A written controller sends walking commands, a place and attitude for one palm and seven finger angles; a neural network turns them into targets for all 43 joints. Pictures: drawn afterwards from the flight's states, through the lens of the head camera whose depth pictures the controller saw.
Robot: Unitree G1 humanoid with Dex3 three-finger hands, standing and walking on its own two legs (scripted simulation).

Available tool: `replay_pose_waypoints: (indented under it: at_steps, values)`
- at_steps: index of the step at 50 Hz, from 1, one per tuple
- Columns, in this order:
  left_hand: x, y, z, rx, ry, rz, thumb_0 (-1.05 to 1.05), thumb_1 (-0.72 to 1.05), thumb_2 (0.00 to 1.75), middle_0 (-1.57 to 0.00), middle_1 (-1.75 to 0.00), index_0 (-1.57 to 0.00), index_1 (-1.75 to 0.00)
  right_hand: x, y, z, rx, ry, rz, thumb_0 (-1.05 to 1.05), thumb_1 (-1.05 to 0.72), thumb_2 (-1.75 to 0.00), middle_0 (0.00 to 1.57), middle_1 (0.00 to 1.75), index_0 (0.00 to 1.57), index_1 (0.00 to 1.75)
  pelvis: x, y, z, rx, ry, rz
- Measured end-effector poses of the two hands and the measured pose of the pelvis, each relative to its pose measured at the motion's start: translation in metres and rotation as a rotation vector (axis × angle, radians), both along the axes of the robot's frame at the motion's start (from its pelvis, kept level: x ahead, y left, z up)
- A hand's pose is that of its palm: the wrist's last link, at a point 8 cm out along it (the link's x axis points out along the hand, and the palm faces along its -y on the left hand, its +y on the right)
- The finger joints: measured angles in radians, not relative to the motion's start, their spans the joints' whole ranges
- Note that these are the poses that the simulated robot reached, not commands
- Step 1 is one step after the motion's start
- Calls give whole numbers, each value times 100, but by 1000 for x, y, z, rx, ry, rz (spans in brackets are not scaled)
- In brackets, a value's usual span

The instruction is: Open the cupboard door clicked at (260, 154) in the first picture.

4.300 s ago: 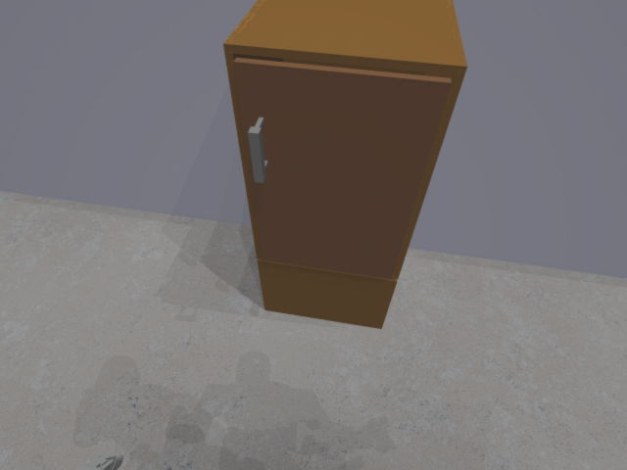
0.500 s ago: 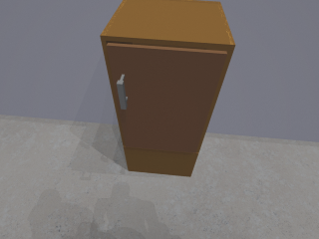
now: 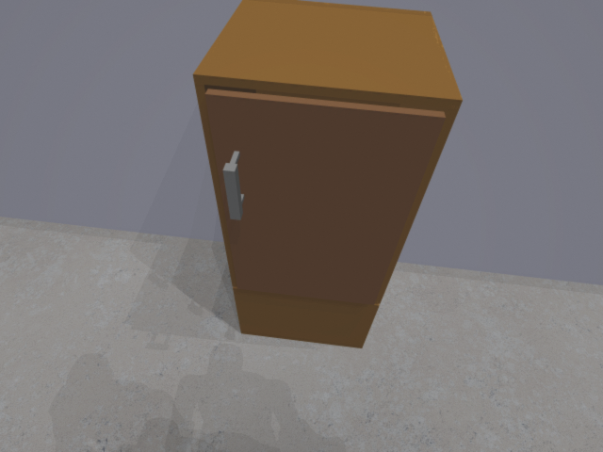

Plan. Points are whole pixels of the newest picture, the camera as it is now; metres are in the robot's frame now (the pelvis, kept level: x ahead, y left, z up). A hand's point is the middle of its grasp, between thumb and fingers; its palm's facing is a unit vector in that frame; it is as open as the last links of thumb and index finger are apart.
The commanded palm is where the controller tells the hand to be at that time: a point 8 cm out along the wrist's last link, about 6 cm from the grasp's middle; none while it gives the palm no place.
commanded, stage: come to a stop and stand still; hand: left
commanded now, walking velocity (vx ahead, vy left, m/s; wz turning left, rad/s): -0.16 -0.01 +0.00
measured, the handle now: (236, 185) +0.57 +0.17 +0.00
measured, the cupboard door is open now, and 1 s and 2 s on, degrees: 0 0 0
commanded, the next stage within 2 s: look again from close up in 0.90 s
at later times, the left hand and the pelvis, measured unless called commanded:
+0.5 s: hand out of the picture +0.05 +0.19 -0.17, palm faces -0.02 -0.97 -0.24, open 7.4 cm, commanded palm none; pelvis -0.02 +0.01 +0.00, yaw -1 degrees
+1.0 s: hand out of the picture -0.05 +0.21 -0.16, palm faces -0.03 -0.97 -0.25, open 7.4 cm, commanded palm none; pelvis -0.05 +0.01 +0.01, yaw -1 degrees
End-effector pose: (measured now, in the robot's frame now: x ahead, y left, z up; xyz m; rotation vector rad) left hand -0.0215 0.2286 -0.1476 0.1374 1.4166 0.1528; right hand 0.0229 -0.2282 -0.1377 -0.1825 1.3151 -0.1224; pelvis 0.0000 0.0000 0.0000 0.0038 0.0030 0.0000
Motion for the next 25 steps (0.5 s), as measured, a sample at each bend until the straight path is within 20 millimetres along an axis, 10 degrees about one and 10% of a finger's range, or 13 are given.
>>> replay_pose_waypoints:
  at_steps: [10,25]
  values:
    - [29,-3,8,25,-2,-1,1,91,90,-20,-30,-20,-30,7,1,1,-12,35,-52,0,-92,-90,20,30,20,30,13,0,6,5,12,-8]
    - [64,8,9,50,-200,-91,1,91,90,-20,-30,-20,-30,11,-1,4,-8,-140,-61,0,-91,-90,20,30,20,30,-22,5,-3,-7,-17,-25]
